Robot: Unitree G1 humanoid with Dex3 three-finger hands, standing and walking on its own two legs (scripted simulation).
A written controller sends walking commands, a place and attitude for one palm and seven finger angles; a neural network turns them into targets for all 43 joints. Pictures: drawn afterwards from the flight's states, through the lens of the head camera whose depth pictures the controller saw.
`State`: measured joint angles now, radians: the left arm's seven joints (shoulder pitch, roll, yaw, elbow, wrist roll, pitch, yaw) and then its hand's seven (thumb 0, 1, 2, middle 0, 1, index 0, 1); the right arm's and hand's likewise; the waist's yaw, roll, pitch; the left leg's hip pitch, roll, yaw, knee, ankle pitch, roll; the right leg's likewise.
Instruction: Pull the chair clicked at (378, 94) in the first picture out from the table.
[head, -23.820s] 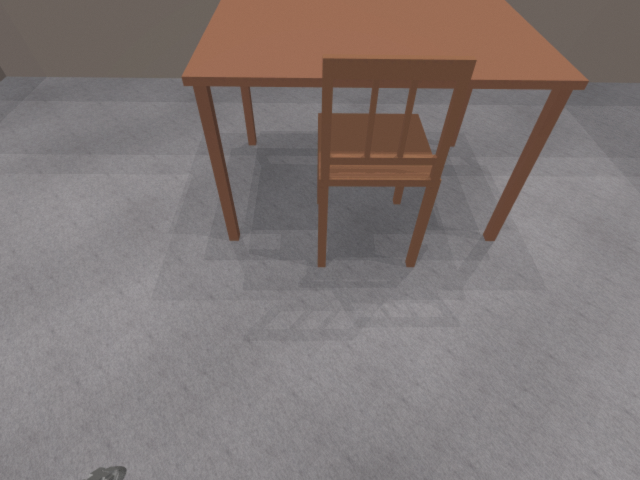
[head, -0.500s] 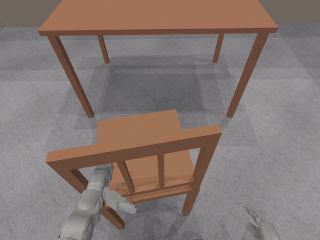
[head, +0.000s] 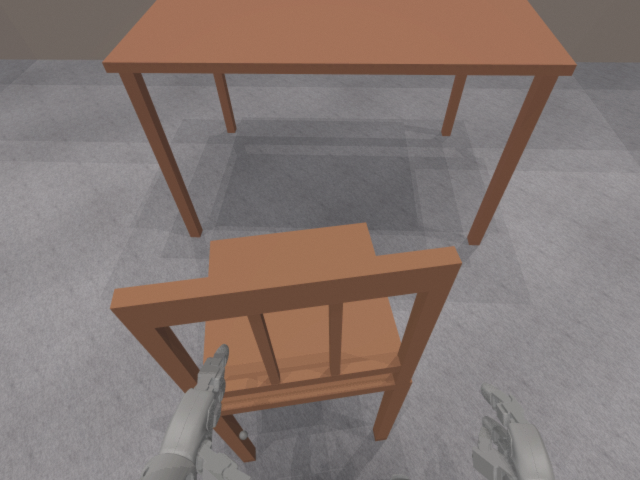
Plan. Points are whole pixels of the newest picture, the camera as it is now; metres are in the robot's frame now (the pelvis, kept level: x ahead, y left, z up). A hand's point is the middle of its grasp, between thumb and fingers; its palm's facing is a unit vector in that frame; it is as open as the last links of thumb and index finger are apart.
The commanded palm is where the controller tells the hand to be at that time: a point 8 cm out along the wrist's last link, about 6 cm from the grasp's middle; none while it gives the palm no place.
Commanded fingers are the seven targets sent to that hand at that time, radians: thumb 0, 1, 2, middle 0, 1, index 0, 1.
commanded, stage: draw the fingers out of the gap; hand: left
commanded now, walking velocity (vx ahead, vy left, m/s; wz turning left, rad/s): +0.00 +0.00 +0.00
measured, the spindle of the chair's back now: (266, 348) +0.31 +0.09 -0.06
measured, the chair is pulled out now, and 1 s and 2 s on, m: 0.61 0.61 0.61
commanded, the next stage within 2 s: draw the hand back to the body in 0.10 s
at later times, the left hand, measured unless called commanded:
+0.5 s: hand (202, 442) +0.17 +0.13 +0.04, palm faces -0.03 -1.00 -0.03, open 17.5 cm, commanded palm +0.14 +0.19 +0.06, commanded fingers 0.00 -0.55 0.20 0.00 0.00 0.00 0.00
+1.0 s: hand (85, 399) +0.19 +0.22 +0.12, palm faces +0.28 -0.88 -0.38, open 14.9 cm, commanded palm +0.15 +0.26 +0.15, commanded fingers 0.00 0.17 0.55 -0.10 -0.15 -0.10 -0.15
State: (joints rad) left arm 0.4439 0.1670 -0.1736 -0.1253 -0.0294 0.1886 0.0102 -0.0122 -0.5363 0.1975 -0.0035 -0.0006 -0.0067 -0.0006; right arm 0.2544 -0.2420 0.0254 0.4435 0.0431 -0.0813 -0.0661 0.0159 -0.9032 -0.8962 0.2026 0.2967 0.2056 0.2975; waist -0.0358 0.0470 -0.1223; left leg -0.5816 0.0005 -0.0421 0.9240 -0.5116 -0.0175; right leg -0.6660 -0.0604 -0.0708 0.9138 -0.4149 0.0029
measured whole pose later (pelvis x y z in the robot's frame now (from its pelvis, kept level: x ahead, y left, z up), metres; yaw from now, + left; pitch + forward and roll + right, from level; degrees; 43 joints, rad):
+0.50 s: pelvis -0.02 +0.01 -0.04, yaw -1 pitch +13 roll -1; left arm 0.63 0.18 -0.08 -0.34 -0.14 -0.30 -0.06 -0.01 -0.54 0.20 0.00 0.00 -0.01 0.00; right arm 0.22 -0.20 -0.02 0.47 0.06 -0.13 -0.03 0.02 -0.90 -0.90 0.20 0.30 0.21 0.30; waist 0.01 0.03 -0.14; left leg -0.80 0.01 -0.05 1.17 -0.60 -0.02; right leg -0.87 -0.06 -0.07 1.12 -0.48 0.01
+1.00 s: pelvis +0.01 +0.00 +0.02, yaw +0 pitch +2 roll -1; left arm 0.64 0.31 0.13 -0.45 -0.06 0.03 0.16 -0.01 -0.16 0.38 -0.06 -0.08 -0.13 -0.11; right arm 0.24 -0.22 0.01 0.53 0.05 -0.10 -0.13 0.02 -0.90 -0.90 0.20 0.30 0.20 0.30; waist 0.04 0.08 -0.07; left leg -0.33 0.02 -0.05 0.75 -0.47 -0.02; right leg -0.40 -0.04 -0.08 0.73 -0.36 0.01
